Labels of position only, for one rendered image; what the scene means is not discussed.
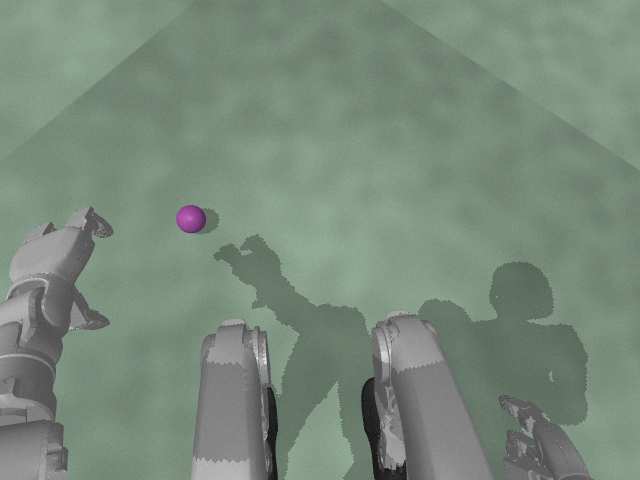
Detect left robot hand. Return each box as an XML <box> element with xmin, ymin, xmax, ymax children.
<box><xmin>9</xmin><ymin>206</ymin><xmax>114</xmax><ymax>332</ymax></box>

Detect right robot hand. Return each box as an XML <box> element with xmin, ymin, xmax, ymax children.
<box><xmin>499</xmin><ymin>395</ymin><xmax>591</xmax><ymax>480</ymax></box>

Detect right robot foot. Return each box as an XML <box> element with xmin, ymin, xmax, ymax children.
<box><xmin>361</xmin><ymin>377</ymin><xmax>407</xmax><ymax>480</ymax></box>

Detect ball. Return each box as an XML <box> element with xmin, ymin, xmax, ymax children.
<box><xmin>176</xmin><ymin>205</ymin><xmax>206</xmax><ymax>233</ymax></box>

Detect left robot arm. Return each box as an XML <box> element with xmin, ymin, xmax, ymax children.
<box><xmin>0</xmin><ymin>274</ymin><xmax>75</xmax><ymax>480</ymax></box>

